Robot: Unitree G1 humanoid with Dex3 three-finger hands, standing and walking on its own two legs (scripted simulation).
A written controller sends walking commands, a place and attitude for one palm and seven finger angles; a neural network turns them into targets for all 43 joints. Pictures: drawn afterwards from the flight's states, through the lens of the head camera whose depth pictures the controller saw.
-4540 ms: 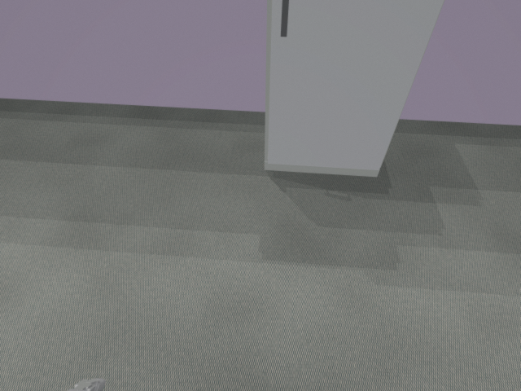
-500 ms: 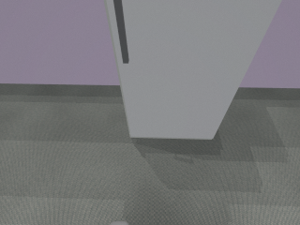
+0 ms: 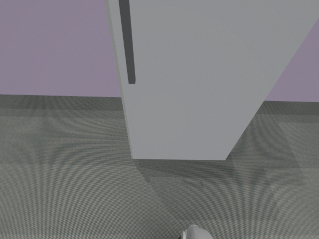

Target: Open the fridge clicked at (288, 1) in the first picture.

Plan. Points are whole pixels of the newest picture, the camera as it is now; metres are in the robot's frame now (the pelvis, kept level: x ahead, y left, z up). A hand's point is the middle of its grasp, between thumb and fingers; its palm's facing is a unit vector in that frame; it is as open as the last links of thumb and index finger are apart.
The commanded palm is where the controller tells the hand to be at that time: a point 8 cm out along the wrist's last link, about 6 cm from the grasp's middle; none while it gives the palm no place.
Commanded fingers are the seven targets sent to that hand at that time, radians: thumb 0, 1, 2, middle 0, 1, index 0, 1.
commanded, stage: take the last steps up to it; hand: left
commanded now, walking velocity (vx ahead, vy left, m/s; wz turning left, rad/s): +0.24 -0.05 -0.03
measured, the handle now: (128, 33) +0.63 +0.12 +0.19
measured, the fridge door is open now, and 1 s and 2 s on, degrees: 0 0 0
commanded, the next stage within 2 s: come to a stop and stand still in 0.24 s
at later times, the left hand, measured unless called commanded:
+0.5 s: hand (105, 230) +0.17 +0.16 -0.19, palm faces +0.08 -0.98 -0.17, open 7.3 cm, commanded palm none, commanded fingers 0.00 0.90 0.90 -0.20 -0.30 -0.20 -0.30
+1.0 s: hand (121, 231) +0.17 +0.11 -0.15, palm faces +0.05 -0.97 -0.25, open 7.3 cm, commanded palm none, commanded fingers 0.00 0.90 0.90 -0.20 -0.30 -0.20 -0.30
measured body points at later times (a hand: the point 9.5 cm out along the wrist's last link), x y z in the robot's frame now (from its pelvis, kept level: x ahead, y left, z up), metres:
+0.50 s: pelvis +0.17 -0.01 +0.00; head +0.17 +0.01 +0.45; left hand +0.17 +0.22 -0.17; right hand +0.23 -0.25 -0.14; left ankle +0.22 +0.10 -0.73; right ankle +0.13 -0.12 -0.73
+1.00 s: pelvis +0.13 -0.07 +0.01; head +0.14 -0.10 +0.46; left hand +0.16 +0.16 -0.13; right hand +0.17 -0.32 -0.16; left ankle +0.13 +0.08 -0.68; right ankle +0.14 -0.18 -0.73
